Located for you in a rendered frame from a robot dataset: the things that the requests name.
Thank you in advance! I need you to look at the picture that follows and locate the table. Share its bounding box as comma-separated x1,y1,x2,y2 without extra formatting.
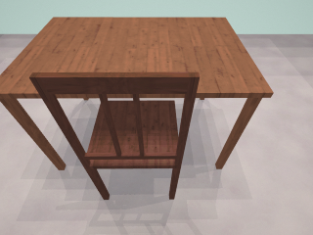
0,17,274,170

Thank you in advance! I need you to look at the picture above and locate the chair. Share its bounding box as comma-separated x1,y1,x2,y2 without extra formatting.
29,71,200,200

